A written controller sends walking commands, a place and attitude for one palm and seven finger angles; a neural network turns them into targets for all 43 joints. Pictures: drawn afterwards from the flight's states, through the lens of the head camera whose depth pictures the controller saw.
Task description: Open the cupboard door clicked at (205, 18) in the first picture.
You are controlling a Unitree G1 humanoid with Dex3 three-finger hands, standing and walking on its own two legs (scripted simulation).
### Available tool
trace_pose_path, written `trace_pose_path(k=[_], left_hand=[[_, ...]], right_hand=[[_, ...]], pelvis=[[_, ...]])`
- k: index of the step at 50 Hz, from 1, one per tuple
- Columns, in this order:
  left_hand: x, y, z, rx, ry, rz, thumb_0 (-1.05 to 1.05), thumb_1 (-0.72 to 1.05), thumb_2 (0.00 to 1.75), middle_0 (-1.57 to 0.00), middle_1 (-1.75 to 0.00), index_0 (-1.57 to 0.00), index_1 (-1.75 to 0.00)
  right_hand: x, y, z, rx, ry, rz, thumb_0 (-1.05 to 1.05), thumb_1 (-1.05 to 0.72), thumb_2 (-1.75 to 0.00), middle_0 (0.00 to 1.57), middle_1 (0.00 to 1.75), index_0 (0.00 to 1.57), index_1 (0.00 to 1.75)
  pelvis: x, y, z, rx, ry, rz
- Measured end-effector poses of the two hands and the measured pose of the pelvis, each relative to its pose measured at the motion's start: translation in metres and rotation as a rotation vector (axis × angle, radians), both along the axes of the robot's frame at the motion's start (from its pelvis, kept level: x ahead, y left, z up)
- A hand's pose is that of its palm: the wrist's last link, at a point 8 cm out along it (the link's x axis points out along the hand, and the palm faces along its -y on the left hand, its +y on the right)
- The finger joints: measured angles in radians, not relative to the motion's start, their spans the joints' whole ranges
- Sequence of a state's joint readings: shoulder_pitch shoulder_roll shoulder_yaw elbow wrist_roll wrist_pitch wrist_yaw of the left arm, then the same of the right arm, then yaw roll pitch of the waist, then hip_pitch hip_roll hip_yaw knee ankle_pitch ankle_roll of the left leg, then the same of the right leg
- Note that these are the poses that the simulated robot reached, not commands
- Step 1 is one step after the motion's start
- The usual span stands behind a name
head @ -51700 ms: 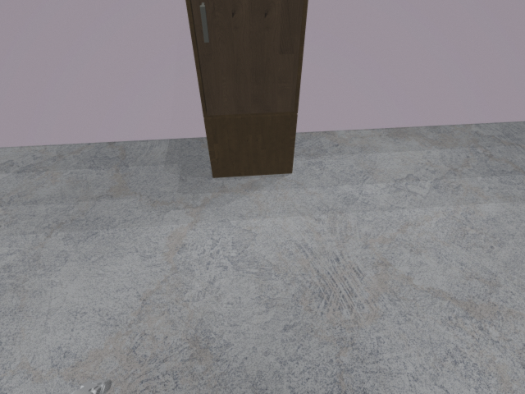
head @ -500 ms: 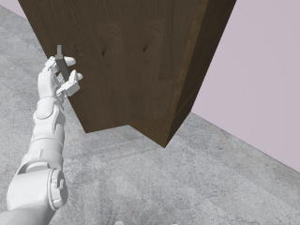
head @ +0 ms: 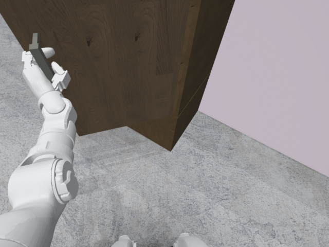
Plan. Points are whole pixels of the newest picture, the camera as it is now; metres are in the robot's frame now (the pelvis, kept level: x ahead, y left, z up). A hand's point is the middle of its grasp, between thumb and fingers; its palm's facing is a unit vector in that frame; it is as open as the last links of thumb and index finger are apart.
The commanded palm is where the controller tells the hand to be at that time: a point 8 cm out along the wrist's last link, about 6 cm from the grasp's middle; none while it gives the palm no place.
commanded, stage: pull the door open along its arc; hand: left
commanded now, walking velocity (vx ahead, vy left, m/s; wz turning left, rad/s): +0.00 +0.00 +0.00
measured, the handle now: (46, 62) +0.55 +0.25 +0.11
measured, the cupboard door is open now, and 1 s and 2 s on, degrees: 49 73 82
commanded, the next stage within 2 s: open thumb and fingers to let go in 1.16 s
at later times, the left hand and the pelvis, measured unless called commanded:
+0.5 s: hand (85, 115) +0.39 +0.14 +0.11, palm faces +0.46 -0.89 +0.03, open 5.6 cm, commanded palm +0.35 +0.18 +0.11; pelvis +0.03 +0.01 +0.02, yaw +1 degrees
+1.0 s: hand (92, 121) +0.38 +0.12 +0.11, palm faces +0.48 -0.88 +0.00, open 5.6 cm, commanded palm +0.31 +0.15 +0.11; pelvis +0.01 -0.01 +0.02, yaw +1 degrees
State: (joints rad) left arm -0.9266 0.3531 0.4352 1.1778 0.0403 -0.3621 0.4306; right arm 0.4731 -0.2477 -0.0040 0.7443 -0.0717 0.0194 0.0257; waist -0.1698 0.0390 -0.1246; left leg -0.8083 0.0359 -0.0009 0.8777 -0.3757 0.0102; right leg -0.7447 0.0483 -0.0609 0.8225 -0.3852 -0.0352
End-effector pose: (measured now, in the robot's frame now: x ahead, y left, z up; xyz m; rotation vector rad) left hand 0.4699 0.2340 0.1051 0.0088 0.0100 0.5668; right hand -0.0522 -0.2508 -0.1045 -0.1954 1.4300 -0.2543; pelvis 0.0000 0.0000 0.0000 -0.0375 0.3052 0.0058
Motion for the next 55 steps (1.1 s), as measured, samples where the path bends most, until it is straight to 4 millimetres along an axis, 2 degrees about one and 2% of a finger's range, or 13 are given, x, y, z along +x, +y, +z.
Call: trace_pose_path(k=[4, 9, 14, 18, 23, 27, 30, 33, 36, 45, 50, 55], left_hand=[[-0.005, -0.001, -0.001, -0.002, -0.010, -0.012, -0.03, 0.79, 0.84, -0.36, -1.35, -0.36, -1.35], [-0.020, -0.005, -0.002, -0.007, -0.024, -0.026, -0.02, 0.80, 0.83, -0.35, -1.35, -0.36, -1.34], [-0.048, -0.015, -0.003, -0.009, -0.041, -0.045, -0.02, 0.79, 0.82, -0.35, -1.35, -0.35, -1.33], [-0.080, -0.029, -0.003, -0.016, -0.048, -0.076, -0.01, 0.78, 0.80, -0.35, -1.35, -0.36, -1.33], [-0.114, -0.050, -0.002, -0.029, -0.040, -0.095, -0.01, 0.76, 0.79, -0.36, -1.35, -0.36, -1.33], [-0.124, -0.059, 0.000, -0.025, -0.025, -0.075, -0.01, 0.75, 0.80, -0.36, -1.35, -0.37, -1.33], [-0.124, -0.061, 0.001, -0.010, -0.012, -0.060, -0.01, 0.75, 0.82, -0.36, -1.35, -0.37, -1.34], [-0.124, -0.062, 0.001, -0.007, -0.008, -0.052, -0.01, 0.75, 0.82, -0.37, -1.35, -0.37, -1.34], [-0.123, -0.062, 0.001, -0.003, -0.007, -0.049, -0.01, 0.75, 0.83, -0.37, -1.35, -0.36, -1.35], [-0.126, -0.065, 0.001, 0.002, -0.006, -0.051, -0.01, 0.76, 0.82, -0.37, -1.35, -0.36, -1.35], [-0.139, -0.074, 0.001, -0.004, -0.008, -0.068, -0.01, 0.76, 0.79, -0.36, -1.34, -0.36, -1.35], [-0.160, -0.093, 0.002, -0.021, -0.009, -0.100, 0.00, 0.75, 0.77, -0.35, -1.34, -0.36, -1.35]], right_hand=[[-0.003, -0.006, 0.006, -0.007, 0.011, -0.016, 0.01, -0.91, -0.90, 0.20, 0.30, 0.20, 0.30], [0.023, -0.009, 0.008, -0.001, -0.048, -0.005, 0.01, -0.91, -0.90, 0.20, 0.30, 0.20, 0.30], [0.078, -0.005, 0.006, 0.025, -0.183, 0.040, 0.01, -0.91, -0.90, 0.20, 0.30, 0.20, 0.30], [0.134, 0.004, 0.008, 0.055, -0.325, 0.094, 0.01, -0.91, -0.90, 0.20, 0.30, 0.20, 0.30], [0.203, 0.020, 0.021, 0.080, -0.495, 0.181, 0.01, -0.91, -0.90, 0.20, 0.30, 0.20, 0.30], [0.242, 0.033, 0.033, 0.082, -0.586, 0.248, 0.01, -0.91, -0.90, 0.20, 0.30, 0.20, 0.30], [0.258, 0.040, 0.039, 0.083, -0.622, 0.278, 0.01, -0.91, -0.90, 0.20, 0.30, 0.20, 0.30], [0.260, 0.043, 0.039, 0.087, -0.625, 0.288, 0.01, -0.91, -0.90, 0.20, 0.30, 0.20, 0.30], [0.252, 0.043, 0.033, 0.091, -0.599, 0.281, 0.01, -0.91, -0.90, 0.20, 0.30, 0.20, 0.30], [0.187, 0.025, 0.006, 0.090, -0.438, 0.202, 0.01, -0.91, -0.90, 0.20, 0.30, 0.21, 0.30], [0.158, 0.012, 0.003, 0.080, -0.389, 0.159, 0.01, -0.91, -0.90, 0.20, 0.30, 0.20, 0.30], [0.155, 0.004, 0.009, 0.068, -0.415, 0.144, 0.02, -0.91, -0.90, 0.20, 0.30, 0.20, 0.30]], pelvis=[[0.005, -0.001, 0.004, 0.001, -0.011, -0.006], [0.014, 0.001, 0.010, 0.002, -0.033, -0.010], [0.024, 0.004, 0.014, 0.006, -0.065, -0.011], [0.030, 0.007, 0.017, 0.011, -0.101, -0.010], [0.031, 0.008, 0.019, 0.020, -0.149, 0.005], [0.025, 0.005, 0.018, 0.028, -0.172, 0.022], [0.020, 0.002, 0.017, 0.031, -0.175, 0.032], [0.017, -0.001, 0.016, 0.033, -0.173, 0.038], [0.014, -0.003, 0.015, 0.033, -0.171, 0.041], [0.009, -0.007, 0.015, 0.035, -0.175, 0.032], [0.010, -0.008, 0.017, 0.038, -0.187, 0.019], [0.011, -0.009, 0.020, 0.041, -0.208, 0.008]])
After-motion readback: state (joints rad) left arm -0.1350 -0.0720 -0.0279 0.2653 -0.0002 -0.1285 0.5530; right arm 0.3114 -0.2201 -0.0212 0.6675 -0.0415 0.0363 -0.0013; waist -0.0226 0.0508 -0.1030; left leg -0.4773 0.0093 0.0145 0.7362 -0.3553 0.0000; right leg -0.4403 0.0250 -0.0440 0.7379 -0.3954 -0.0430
